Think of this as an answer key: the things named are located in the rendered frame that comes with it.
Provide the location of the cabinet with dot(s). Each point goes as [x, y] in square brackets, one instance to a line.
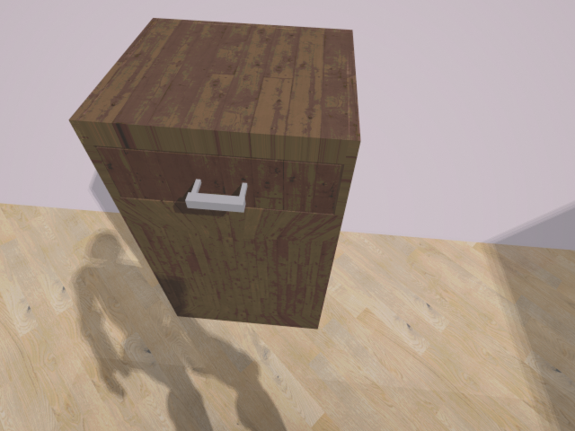
[239, 89]

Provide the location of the drawer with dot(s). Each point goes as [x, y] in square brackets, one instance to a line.
[272, 183]

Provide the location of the handle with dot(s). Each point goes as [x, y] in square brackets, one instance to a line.
[198, 200]

